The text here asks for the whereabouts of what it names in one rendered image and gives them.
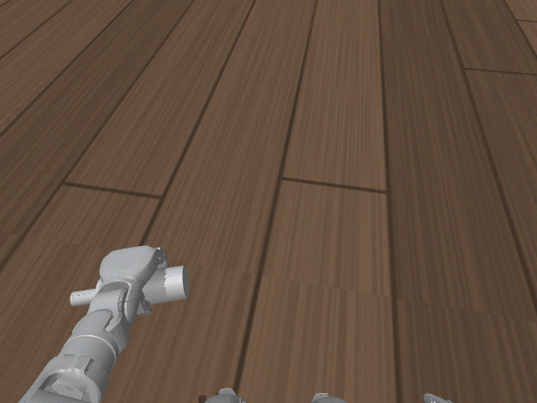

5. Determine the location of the left robot hand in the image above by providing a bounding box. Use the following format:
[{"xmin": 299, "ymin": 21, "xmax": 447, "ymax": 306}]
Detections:
[{"xmin": 99, "ymin": 245, "xmax": 169, "ymax": 316}]

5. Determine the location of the left robot arm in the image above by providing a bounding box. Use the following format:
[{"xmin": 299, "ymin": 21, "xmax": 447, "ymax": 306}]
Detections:
[{"xmin": 18, "ymin": 277, "xmax": 142, "ymax": 403}]

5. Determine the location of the bottle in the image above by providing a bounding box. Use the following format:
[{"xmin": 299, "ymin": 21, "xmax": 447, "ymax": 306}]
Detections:
[{"xmin": 70, "ymin": 265, "xmax": 190, "ymax": 306}]

